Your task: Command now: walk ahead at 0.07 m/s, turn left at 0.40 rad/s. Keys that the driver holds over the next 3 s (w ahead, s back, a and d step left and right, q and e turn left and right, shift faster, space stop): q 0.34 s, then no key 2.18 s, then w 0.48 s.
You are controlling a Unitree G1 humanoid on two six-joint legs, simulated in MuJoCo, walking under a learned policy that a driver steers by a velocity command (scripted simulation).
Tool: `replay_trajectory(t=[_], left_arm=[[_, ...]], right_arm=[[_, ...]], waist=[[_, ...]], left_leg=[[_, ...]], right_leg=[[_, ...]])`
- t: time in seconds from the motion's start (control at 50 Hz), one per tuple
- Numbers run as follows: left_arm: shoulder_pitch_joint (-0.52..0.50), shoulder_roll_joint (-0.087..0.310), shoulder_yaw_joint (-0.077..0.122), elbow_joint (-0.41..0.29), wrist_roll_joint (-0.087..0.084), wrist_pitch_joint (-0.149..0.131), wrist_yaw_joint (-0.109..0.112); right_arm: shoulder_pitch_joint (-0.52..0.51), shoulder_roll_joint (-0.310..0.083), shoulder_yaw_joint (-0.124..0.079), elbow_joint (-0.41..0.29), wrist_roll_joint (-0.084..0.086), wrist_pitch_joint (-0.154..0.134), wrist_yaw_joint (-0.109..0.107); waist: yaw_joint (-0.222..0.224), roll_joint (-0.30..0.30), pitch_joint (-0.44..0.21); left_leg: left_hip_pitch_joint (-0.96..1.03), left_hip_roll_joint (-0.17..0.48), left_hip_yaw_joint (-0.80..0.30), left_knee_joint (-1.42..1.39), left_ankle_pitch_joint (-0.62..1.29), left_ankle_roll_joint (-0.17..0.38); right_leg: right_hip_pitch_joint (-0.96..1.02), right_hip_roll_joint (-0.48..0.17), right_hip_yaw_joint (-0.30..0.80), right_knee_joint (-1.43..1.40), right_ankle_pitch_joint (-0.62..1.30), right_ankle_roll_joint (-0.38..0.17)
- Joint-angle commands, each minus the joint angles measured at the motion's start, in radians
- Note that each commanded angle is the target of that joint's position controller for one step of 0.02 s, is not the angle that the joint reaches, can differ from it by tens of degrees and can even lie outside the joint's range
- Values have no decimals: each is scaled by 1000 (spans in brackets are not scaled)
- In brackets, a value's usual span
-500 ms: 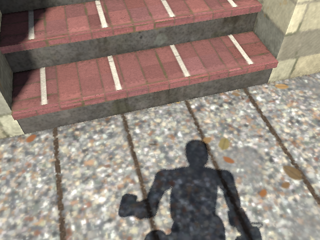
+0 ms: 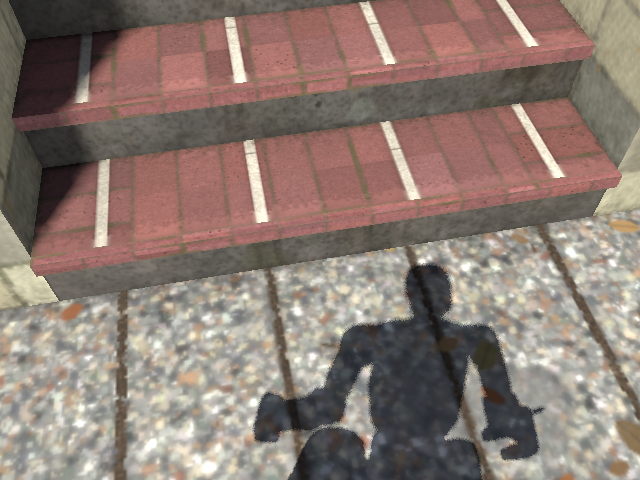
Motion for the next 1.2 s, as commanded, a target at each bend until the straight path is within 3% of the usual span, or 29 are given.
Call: replay_trajectory(t=[0.02, 0.06, 0.1, 0.12, 0.14, 0.16, 0.18, 0.2, 0.22, 0.24, 0.3, 0.36, 0.48, 0.54, 0.56, 0.58, 0.6, 0.62, 0.64, 0.68, 0.74, 0.78, 0.82, 0.84, 0.86, 0.88, 0.92, 1.0, 1.2], left_arm=[[5, 174, 46, -45, -13, 17, 14], [-3, 185, 51, -48, -26, 29, 20], [-8, 185, 53, -47, -41, 37, 28], [34, 171, 52, -43, -29, 33, 26], [7, 122, 36, -91, 16, 21, 18], [-42, 108, 28, -114, 14, 11, 8], [-62, 140, 37, -109, -15, 8, -4], [-73, 139, 39, -104, -30, 9, -3], [-73, 142, 42, -94, -23, 13, 7], [-78, 160, 50, -95, -14, 20, 17], [-47, 126, 43, -92, -20, 26, 20], [-45, 115, 37, -87, -21, 27, 21], [-35, 131, 37, -82, -26, 22, 3], [28, 117, 33, -61, -19, 3, -15], [42, 152, 38, -61, -3, -1, -17], [42, 224, 48, -75, 15, -1, -11], [11, 210, 38, -70, 34, -4, -15], [-19, 172, 28, -86, 34, -13, -16], [-24, 171, 29, -81, 23, -18, -12], [-40, 171, 26, -73, -6, -22, -7], [-25, 144, 18, -43, -12, -4, -5], [7, 151, 19, -24, -15, 7, -5], [38, 150, 16, -8, -27, 9, -7], [58, 143, 11, -4, -18, 0, -13], [84, 141, 11, -2, 0, -13, -24], [77, 111, 4, 8, 0, -17, -25], [2, 126, 7, 12, -4, -8, -18], [15, 123, 8, 37, -8, 16, -1], [31, 124, 8, 118, -10, 22, 5]], right_arm=[[-43, -96, -27, -93, -2, 1, 14], [-39, -92, -29, -106, 1, 2, 27], [27, -100, -39, -97, 0, -6, 35], [88, -177, -65, -89, -6, -11, 23], [134, -300, -94, -97, -22, -12, 2], [166, -272, -79, -105, -39, -16, 5], [127, -238, -70, -121, -31, -25, 11], [62, -209, -67, -132, -16, -31, 6], [17, -188, -62, -140, 1, -27, 0], [-12, -172, -56, -148, 9, -21, -10], [-13, -190, -62, -159, -6, -4, -24], [-18, -205, -68, -167, -4, 4, -33], [-38, -178, -46, -165, -21, 20, -28], [-55, -150, -26, -161, -11, 27, -29], [-23, -127, -17, -155, -16, 24, -30], [24, -83, -4, -159, -35, 17, -28], [-3, -112, -14, -183, -30, 9, -26], [-38, -176, -32, -170, -24, 6, -29], [-50, -192, -44, -163, -14, 9, -29], [-30, -154, -42, -137, -16, 25, -35], [-34, -60, -9, -116, -11, 21, -27], [-34, -62, -9, -98, -1, 17, -25], [-10, -89, -15, -72, -7, 18, -22], [-11, -134, -22, -76, -16, 22, -26], [-5, -192, -32, -75, -20, 27, -31], [-15, -157, -28, -55, -19, 26, -21], [-27, -101, -12, -45, -29, 14, -10], [-9, -105, -5, -4, -26, -14, -12], [10, -94, 11, 73, -22, -21, -20]], waist=[[20, -134, -89], [12, -142, -86], [-32, -119, -115], [-44, -14, -168], [-29, 230, -215], [-67, 237, -341], [-68, 119, -318], [-42, 65, -250], [-24, 11, -198], [-7, 22, -181], [11, 71, -190], [3, 80, -202], [-22, 131, -166], [22, 109, -142], [12, 47, -139], [-38, -166, -152], [-44, -302, -119], [-12, -245, -101], [-6, -219, -91], [-13, -187, -81], [-3, -199, -100], [9, -214, -122], [1, -195, -121], [14, -140, -137], [51, -27, -147], [50, 53, -150], [20, 12, -93], [25, 23, -48], [17, -25, -25]], left_leg=[[12, -7, 27, -25, -75, 18], [32, -27, 52, -88, -109, 42], [181, -71, 81, -277, 53, 87], [348, -33, -27, -340, 381, 137], [578, 196, -354, -301, 915, 293], [675, 314, -543, -347, 911, 466], [650, 278, -468, -358, 803, 437], [600, 210, -376, -353, 681, 370], [538, 167, -327, -368, 581, 319], [484, 140, -304, -385, 521, 295], [428, 99, -283, -399, 515, 287], [408, 90, -289, -398, 420, 276], [327, 85, -336, -391, 226, 257], [291, 41, -335, -331, 171, 202], [241, -4, -306, -278, 68, 151], [154, -124, -186, -105, -165, 88], [123, -163, -113, -41, -375, 45], [147, -130, -129, 82, -396, 21], [116, -134, -124, 157, -375, 8], [90, -106, -132, 202, -333, -25], [198, -90, -52, -18, -279, -45], [279, -100, -14, -201, -171, -42], [400, -100, -13, -422, 56, -10], [479, -46, -73, -405, 188, 15], [517, 10, -114, -328, 335, 58], [428, 2, -109, -322, 180, 95], [348, -20, -109, -361, 56, 81], [309, -38, -95, -364, 57, 56], [314, -56, -82, -368, 23, 59]], right_leg=[[107, -340, 113, -11, 515, -145], [133, -358, 119, 53, 550, -124], [109, -314, 69, 196, 585, -55], [19, -229, 20, 370, 470, 18], [-294, -76, -22, 673, -72, 111], [-451, 31, 158, 883, -504, 131], [-494, -17, 245, 950, -482, 119], [-528, -43, 251, 926, -399, 110], [-534, -60, 245, 858, -329, 115], [-497, -70, 245, 803, -277, 121], [-412, -34, 228, 682, -211, 144], [-359, -29, 235, 553, -161, 159], [-222, -41, 213, 384, -143, 140], [-73, -33, 181, 88, 39, 94], [2, -109, 255, 37, 123, 62], [63, -295, 449, 9, 329, -16], [-57, -418, 595, -27, 359, -180], [-92, -405, 591, -53, 309, -216], [-66, -364, 545, -43, 294, -193], [-26, -319, 471, -14, 328, -150], [-1, -231, 345, 33, 432, -107], [31, -221, 335, 65, 476, -106], [12, -200, 332, 77, 396, -64], [-39, -188, 328, 80, 301, -20], [-88, -133, 273, 103, 190, 17], [-36, -83, 210, 91, 74, 60], [-15, -75, 193, 121, 75, 84], [-8, -79, 199, 125, 106, 75], [-16, -75, 195, 106, 96, 92]])
Next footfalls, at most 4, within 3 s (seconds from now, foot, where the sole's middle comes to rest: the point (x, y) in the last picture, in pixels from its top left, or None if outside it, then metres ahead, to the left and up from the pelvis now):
0.12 left None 0.11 0.13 -0.78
0.56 right None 0.14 -0.10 -0.78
0.84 left None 0.04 0.15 -0.78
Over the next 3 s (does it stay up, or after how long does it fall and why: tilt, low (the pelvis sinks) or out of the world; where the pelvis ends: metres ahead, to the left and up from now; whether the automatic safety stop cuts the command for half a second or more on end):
stays up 0.18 0.02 -0.01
